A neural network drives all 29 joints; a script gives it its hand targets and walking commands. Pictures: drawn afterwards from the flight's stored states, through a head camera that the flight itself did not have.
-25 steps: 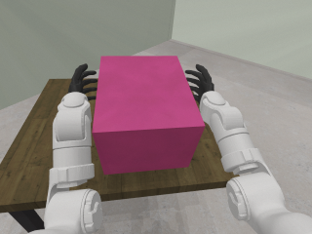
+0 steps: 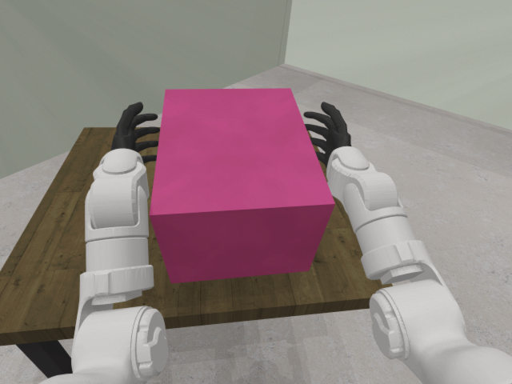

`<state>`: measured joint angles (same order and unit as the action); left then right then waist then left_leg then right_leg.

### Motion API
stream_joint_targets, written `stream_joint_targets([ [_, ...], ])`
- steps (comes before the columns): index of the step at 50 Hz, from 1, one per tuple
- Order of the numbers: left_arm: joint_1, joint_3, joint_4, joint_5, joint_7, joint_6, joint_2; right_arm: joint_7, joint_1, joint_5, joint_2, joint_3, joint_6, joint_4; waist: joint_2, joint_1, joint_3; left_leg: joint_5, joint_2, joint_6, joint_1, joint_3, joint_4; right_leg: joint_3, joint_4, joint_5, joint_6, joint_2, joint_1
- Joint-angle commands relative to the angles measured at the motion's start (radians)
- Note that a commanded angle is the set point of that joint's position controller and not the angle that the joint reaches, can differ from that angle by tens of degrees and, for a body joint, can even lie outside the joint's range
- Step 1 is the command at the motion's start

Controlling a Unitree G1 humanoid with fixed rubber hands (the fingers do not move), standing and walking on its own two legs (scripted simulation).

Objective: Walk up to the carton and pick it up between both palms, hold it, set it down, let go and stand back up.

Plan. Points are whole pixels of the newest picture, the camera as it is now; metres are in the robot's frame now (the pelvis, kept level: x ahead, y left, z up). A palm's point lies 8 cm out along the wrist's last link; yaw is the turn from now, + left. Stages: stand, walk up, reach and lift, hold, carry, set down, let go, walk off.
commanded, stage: hold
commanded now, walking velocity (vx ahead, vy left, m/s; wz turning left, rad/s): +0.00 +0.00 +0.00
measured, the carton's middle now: (235, 178) +0.39 +0.01 +0.16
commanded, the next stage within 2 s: none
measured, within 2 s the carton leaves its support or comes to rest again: neither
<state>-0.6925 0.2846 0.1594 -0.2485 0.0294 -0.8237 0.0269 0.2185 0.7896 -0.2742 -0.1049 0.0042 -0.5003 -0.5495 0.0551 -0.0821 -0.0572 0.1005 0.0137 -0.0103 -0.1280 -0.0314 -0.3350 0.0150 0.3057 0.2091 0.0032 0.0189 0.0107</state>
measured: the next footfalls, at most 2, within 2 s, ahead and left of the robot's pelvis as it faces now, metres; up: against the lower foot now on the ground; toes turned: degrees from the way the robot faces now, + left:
none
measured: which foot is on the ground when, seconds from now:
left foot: down 0.00-1.00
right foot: down 0.00-1.00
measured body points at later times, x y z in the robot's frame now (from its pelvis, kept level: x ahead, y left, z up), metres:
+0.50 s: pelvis +0.00 +0.00 +0.00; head -0.06 +0.03 +0.44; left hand +0.38 +0.16 +0.22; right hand +0.38 -0.15 +0.22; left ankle +0.06 +0.11 -0.75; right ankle -0.02 -0.11 -0.75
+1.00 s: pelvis +0.00 +0.00 +0.00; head -0.06 +0.03 +0.44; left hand +0.38 +0.16 +0.22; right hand +0.38 -0.15 +0.23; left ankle +0.06 +0.11 -0.75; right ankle -0.02 -0.11 -0.75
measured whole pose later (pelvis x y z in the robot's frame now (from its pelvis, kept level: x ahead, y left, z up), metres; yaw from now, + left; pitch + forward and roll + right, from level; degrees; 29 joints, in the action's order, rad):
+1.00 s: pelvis +0.00 +0.00 +0.00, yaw +0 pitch -6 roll -1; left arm -0.69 0.27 0.16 -0.26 0.03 -0.83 0.02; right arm 0.21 0.79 -0.28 -0.11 0.00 -0.49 -0.56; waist 0.06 -0.09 -0.05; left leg 0.11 0.02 -0.01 -0.12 -0.04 -0.34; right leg 0.01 0.30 0.21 0.00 0.02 0.02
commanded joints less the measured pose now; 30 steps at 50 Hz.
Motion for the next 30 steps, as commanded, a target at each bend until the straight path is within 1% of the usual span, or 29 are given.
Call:
stream_joint_targets([
  [1,-0.759,-0.493,-0.148,0.177,-0.168,0.082,-0.576,-0.118,0.855,-0.125,0.558,-0.282,0.059,0.296,-0.107,-0.032,-0.409,-0.145,-0.01,0.028,0.352,0.044,-0.001,0.003,-0.08,-0.167,-0.059,0.025,-0.15],
  [2,-0.788,-0.499,-0.136,0.182,-0.168,0.086,-0.578,-0.122,0.88,-0.112,0.569,-0.28,0.066,0.288,-0.1,-0.016,-0.38,-0.102,-0.008,0.026,0.339,0.041,0.006,0.003,-0.081,-0.127,-0.059,0.02,-0.18],
  [3,-0.793,-0.51,-0.161,0.181,-0.165,0.087,-0.603,-0.125,0.853,-0.112,0.57,-0.259,0.067,0.274,-0.129,-0.028,-0.404,-0.125,0.005,0.039,0.348,0.053,0.006,0.005,-0.069,-0.153,-0.052,0.02,-0.172],
  [4,-0.783,-0.508,-0.17,0.188,-0.165,0.085,-0.598,-0.125,0.85,-0.121,0.578,-0.27,0.066,0.284,-0.119,-0.028,-0.396,-0.161,-0.008,0.039,0.338,0.041,-0.004,0.004,-0.068,-0.182,-0.054,0.023,-0.147],
  [5,-0.806,-0.508,-0.16,0.185,-0.164,0.089,-0.604,-0.128,0.86,-0.114,0.572,-0.269,0.067,0.269,-0.124,-0.025,-0.392,-0.148,-0.003,0.042,0.357,0.048,0.0,0.005,-0.074,-0.152,-0.052,0.026,-0.169],
  [6,-0.801,-0.526,-0.169,0.207,-0.158,0.091,-0.605,-0.132,0.867,-0.116,0.561,-0.272,0.072,0.285,-0.131,-0.033,-0.425,-0.152,0.004,0.046,0.365,0.05,-0.004,0.007,-0.07,-0.161,-0.051,0.025,-0.168],
  [7,-0.826,-0.536,-0.201,0.208,-0.153,0.092,-0.605,-0.137,0.854,-0.123,0.573,-0.276,0.071,0.282,-0.14,-0.031,-0.456,-0.175,-0.001,0.047,0.378,0.051,-0.013,0.003,-0.062,-0.19,-0.055,0.024,-0.159],
  [8,-0.819,-0.533,-0.177,0.201,-0.15,0.093,-0.61,-0.142,0.846,-0.117,0.551,-0.261,0.067,0.248,-0.153,-0.043,-0.425,-0.136,0.006,0.058,0.371,0.057,-0.004,0.002,-0.071,-0.139,-0.045,0.026,-0.182],
  [9,-0.829,-0.529,-0.17,0.21,-0.146,0.094,-0.617,-0.144,0.89,-0.119,0.555,-0.271,0.074,0.274,-0.133,-0.034,-0.427,-0.153,0.007,0.05,0.365,0.056,-0.002,0.004,-0.071,-0.156,-0.046,0.027,-0.168],
  [10,-0.792,-0.514,-0.168,0.2,-0.148,0.093,-0.605,-0.143,0.843,-0.112,0.558,-0.262,0.069,0.248,-0.132,-0.034,-0.397,-0.147,0.001,0.046,0.353,0.047,0.0,0.002,-0.074,-0.163,-0.052,0.019,-0.167],
  [11,-0.783,-0.491,-0.134,0.173,-0.152,0.086,-0.588,-0.141,0.843,-0.115,0.568,-0.265,0.067,0.24,-0.122,-0.014,-0.385,-0.124,-0.001,0.036,0.342,0.05,0.009,0.003,-0.075,-0.145,-0.057,0.02,-0.164],
  [12,-0.769,-0.479,-0.126,0.174,-0.157,0.086,-0.588,-0.14,0.871,-0.112,0.578,-0.276,0.072,0.258,-0.093,0.001,-0.375,-0.119,-0.008,0.02,0.334,0.035,0.008,0.001,-0.081,-0.14,-0.062,0.017,-0.162],
  [13,-0.771,-0.48,-0.143,0.175,-0.157,0.088,-0.598,-0.141,0.869,-0.12,0.568,-0.283,0.074,0.263,-0.101,-0.001,-0.404,-0.164,-0.003,0.029,0.354,0.041,0.001,0.001,-0.072,-0.183,-0.06,0.021,-0.148],
  [14,-0.789,-0.506,-0.157,0.186,-0.158,0.09,-0.604,-0.141,0.892,-0.126,0.573,-0.285,0.085,0.301,-0.119,-0.008,-0.435,-0.167,-0.001,0.032,0.361,0.042,-0.003,0.001,-0.073,-0.183,-0.058,0.021,-0.147],
  [15,-0.771,-0.524,-0.154,0.189,-0.156,0.086,-0.617,-0.139,0.879,-0.123,0.556,-0.281,0.086,0.296,-0.136,-0.025,-0.437,-0.197,0.0,0.047,0.365,0.047,-0.009,0.004,-0.07,-0.212,-0.048,0.026,-0.13],
  [16,-0.74,-0.5,-0.165,0.187,-0.151,0.087,-0.603,-0.137,0.879,-0.144,0.585,-0.318,0.085,0.336,-0.108,0.004,-0.458,-0.239,-0.009,0.029,0.38,0.043,-0.021,-0.001,-0.067,-0.257,-0.062,0.025,-0.122],
  [17,-0.75,-0.488,-0.173,0.173,-0.149,0.087,-0.576,-0.133,0.867,-0.145,0.575,-0.317,0.078,0.319,-0.11,0.01,-0.449,-0.222,-0.015,0.025,0.386,0.043,-0.018,0.003,-0.068,-0.243,-0.067,0.022,-0.135],
  [18,-0.748,-0.496,-0.158,0.179,-0.15,0.087,-0.586,-0.132,0.881,-0.142,0.571,-0.319,0.083,0.33,-0.106,0.001,-0.457,-0.199,-0.018,0.029,0.367,0.038,-0.013,0.004,-0.072,-0.219,-0.063,0.027,-0.125],
  [19,-0.74,-0.489,-0.149,0.179,-0.153,0.084,-0.582,-0.134,0.868,-0.132,0.561,-0.3,0.079,0.3,-0.103,-0.005,-0.435,-0.181,-0.012,0.021,0.367,0.04,-0.011,0.0,-0.077,-0.205,-0.061,0.023,-0.147],
  [20,-0.745,-0.463,-0.13,0.173,-0.157,0.079,-0.566,-0.13,0.896,-0.127,0.577,-0.311,0.08,0.332,-0.053,0.005,-0.404,-0.174,-0.015,0.005,0.36,0.032,-0.006,-0.002,-0.077,-0.223,-0.068,0.018,-0.138],
  [21,-0.728,-0.44,-0.118,0.155,-0.162,0.078,-0.555,-0.128,0.868,-0.121,0.584,-0.299,0.074,0.291,-0.052,0.007,-0.382,-0.182,-0.018,0.005,0.341,0.032,-0.004,0.001,-0.073,-0.234,-0.071,0.019,-0.133],
  [23,-0.749,-0.429,-0.124,0.157,-0.171,0.08,-0.549,-0.122,0.882,-0.132,0.601,-0.306,0.072,0.305,-0.039,0.012,-0.374,-0.162,-0.03,-0.003,0.337,0.021,-0.002,-0.003,-0.067,-0.237,-0.076,0.016,-0.125],
  [24,-0.736,-0.438,-0.118,0.148,-0.173,0.077,-0.56,-0.119,0.863,-0.116,0.589,-0.299,0.069,0.297,-0.06,0.004,-0.368,-0.158,-0.026,0.004,0.333,0.022,0.002,0.0,-0.074,-0.222,-0.071,0.018,-0.117],
  [25,-0.808,-0.472,-0.172,0.176,-0.17,0.089,-0.569,-0.126,0.904,-0.124,0.592,-0.291,0.077,0.312,-0.078,-0.003,-0.426,-0.157,-0.018,0.011,0.349,0.03,-0.001,0.001,-0.071,-0.197,-0.067,0.015,-0.144],
  [26,-0.835,-0.52,-0.181,0.188,-0.162,0.094,-0.597,-0.128,0.9,-0.123,0.582,-0.288,0.086,0.309,-0.115,-0.02,-0.448,-0.141,-0.008,0.027,0.372,0.04,-0.003,0.009,-0.072,-0.159,-0.057,0.023,-0.17],
  [27,-0.844,-0.52,-0.207,0.205,-0.157,0.1,-0.593,-0.13,0.877,-0.133,0.61,-0.298,0.085,0.303,-0.112,-0.011,-0.457,-0.172,-0.01,0.024,0.365,0.04,-0.008,0.001,-0.069,-0.189,-0.058,0.021,-0.151],
  [28,-0.811,-0.525,-0.197,0.208,-0.156,0.1,-0.598,-0.13,0.874,-0.125,0.592,-0.297,0.086,0.331,-0.11,-0.024,-0.48,-0.195,-0.014,0.033,0.387,0.036,-0.022,0.003,-0.067,-0.22,-0.064,0.019,-0.15],
  [29,-0.805,-0.547,-0.196,0.221,-0.151,0.099,-0.614,-0.13,0.898,-0.132,0.591,-0.31,0.09,0.353,-0.123,-0.016,-0.494,-0.211,-0.008,0.036,0.395,0.046,-0.024,0.005,-0.064,-0.235,-0.062,0.024,-0.168],
  [30,-0.789,-0.527,-0.185,0.215,-0.15,0.1,-0.593,-0.123,0.876,-0.132,0.591,-0.317,0.081,0.352,-0.099,-0.014,-0.478,-0.223,-0.02,0.027,0.385,0.039,-0.034,0.002,-0.061,-0.273,-0.071,0.018,-0.153],
])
